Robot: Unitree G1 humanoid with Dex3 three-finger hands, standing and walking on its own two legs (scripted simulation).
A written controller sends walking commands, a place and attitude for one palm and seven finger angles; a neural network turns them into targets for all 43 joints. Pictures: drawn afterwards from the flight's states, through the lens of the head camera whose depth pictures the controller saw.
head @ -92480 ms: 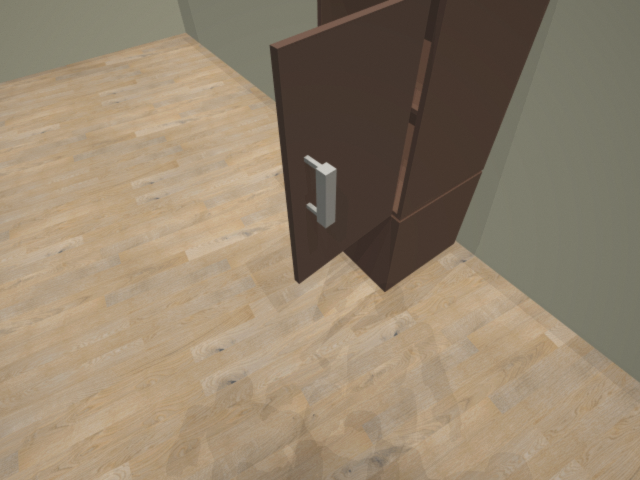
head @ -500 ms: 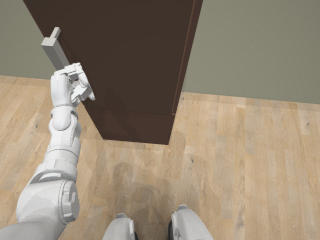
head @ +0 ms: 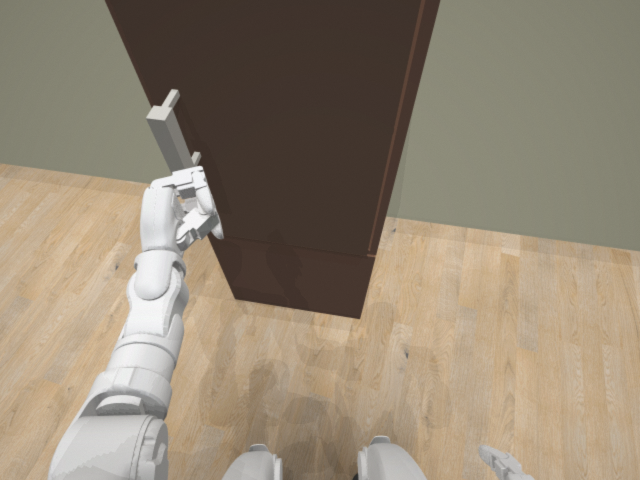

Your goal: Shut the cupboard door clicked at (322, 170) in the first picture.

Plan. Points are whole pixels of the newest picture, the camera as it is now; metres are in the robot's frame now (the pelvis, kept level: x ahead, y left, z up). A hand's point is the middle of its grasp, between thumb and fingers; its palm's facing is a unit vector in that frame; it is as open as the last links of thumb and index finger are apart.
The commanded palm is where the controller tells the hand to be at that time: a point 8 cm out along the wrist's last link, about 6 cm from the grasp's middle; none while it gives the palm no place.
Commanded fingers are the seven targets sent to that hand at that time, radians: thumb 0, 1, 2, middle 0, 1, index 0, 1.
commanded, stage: draw the hand back to the body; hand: left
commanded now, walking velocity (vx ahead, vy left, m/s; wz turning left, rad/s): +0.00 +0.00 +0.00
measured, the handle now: (180, 139) +0.59 +0.21 +0.04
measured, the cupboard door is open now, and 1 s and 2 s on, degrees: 0 0 0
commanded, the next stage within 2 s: step back with the hand held close in 1.42 s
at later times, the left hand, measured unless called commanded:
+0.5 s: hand (111, 274) +0.31 +0.19 +0.14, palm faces +0.16 -0.96 -0.22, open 3.1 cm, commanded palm +0.27 +0.25 +0.16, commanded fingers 0.00 0.90 0.90 -0.92 -1.08 -0.92 -1.08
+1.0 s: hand out of the picture +0.23 +0.27 +0.22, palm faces +0.45 -0.80 -0.39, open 5.8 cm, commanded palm +0.17 +0.31 +0.25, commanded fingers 0.00 0.90 0.90 -0.23 -0.33 -0.23 -0.33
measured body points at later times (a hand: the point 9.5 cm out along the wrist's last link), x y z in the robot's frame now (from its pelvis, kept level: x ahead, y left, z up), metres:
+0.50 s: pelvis +0.01 +0.00 +0.06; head +0.01 -0.02 +0.51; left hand +0.29 +0.24 +0.16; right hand +0.18 -0.24 -0.03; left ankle +0.01 +0.11 -0.67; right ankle +0.03 -0.11 -0.67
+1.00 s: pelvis +0.04 +0.01 +0.08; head +0.01 -0.02 +0.52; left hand +0.20 +0.31 +0.25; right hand +0.23 -0.20 -0.01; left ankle +0.01 +0.11 -0.67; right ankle +0.03 -0.11 -0.67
